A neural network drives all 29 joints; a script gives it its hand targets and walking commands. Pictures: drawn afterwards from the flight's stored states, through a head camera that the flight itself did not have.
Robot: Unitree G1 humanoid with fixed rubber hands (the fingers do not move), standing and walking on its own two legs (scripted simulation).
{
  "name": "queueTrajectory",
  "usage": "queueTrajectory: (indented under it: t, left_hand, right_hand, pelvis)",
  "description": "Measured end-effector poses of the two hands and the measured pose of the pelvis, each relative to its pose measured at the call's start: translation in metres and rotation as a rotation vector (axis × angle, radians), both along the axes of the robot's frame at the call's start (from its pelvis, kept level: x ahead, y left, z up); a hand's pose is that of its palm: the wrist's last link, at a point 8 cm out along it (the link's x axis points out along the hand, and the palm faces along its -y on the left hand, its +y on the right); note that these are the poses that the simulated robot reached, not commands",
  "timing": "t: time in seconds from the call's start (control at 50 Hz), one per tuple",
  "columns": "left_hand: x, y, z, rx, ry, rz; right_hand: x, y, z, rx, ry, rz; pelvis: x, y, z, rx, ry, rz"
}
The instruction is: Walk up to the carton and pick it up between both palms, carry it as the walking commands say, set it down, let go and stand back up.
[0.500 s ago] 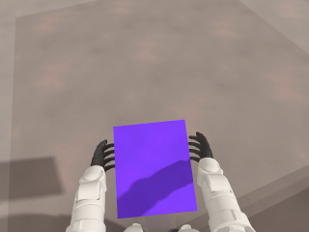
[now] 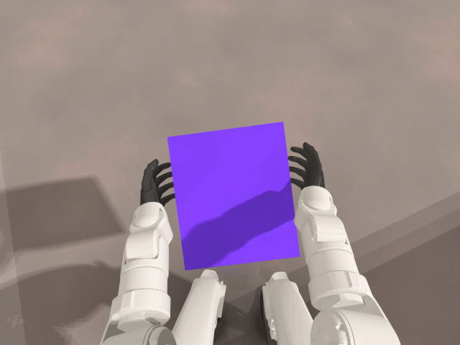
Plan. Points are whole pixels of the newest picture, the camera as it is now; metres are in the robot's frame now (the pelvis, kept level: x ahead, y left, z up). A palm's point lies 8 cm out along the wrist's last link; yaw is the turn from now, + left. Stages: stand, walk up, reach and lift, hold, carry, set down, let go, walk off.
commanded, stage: set down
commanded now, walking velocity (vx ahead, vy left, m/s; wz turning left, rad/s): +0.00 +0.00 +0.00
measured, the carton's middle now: (233, 191) +0.41 +0.04 -0.15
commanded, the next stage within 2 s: none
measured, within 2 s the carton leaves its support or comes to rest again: neither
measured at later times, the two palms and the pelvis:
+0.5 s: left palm (162, 201) +0.38 +0.19 -0.16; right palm (294, 188) +0.42 -0.09 -0.15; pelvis -0.02 -0.02 -0.08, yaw +1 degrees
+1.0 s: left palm (169, 200) +0.41 +0.20 -0.25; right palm (283, 189) +0.45 -0.08 -0.25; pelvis -0.05 -0.02 -0.16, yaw +1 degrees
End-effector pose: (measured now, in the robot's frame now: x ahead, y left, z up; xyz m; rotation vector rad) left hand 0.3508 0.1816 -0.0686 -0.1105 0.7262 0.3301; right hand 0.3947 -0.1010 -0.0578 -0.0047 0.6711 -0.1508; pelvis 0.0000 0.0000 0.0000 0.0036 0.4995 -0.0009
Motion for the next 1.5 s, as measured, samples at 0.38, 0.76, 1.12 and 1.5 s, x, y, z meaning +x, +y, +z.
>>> queueTrajectory:
  t: [0.38, 0.76, 1.12, 1.5]
  left_hand:
    - [0.019, 0.011, -0.071, 0.05, 0.011, 0.006]
    - [0.041, 0.013, -0.133, 0.062, 0.011, -0.025]
    - [0.062, 0.018, -0.219, 0.08, 0.0, -0.02]
    - [0.08, 0.028, -0.275, 0.105, 0.003, -0.016]
  right_hand:
    - [0.023, 0.012, -0.077, -0.002, 0.006, 0.027]
    - [0.039, 0.012, -0.143, -0.012, 0.009, 0.027]
    - [0.061, 0.02, -0.223, -0.038, -0.003, 0.031]
    - [0.074, 0.032, -0.283, -0.056, 0.008, 0.036]
  pelvis:
    - [-0.01, -0.013, -0.064, 0.008, 0.135, 0.004]
    - [-0.031, -0.023, -0.124, 0.027, 0.179, -0.006]
    - [-0.062, -0.018, -0.17, 0.018, 0.036, -0.002]
    - [-0.081, -0.01, -0.225, 0.003, -0.074, 0.021]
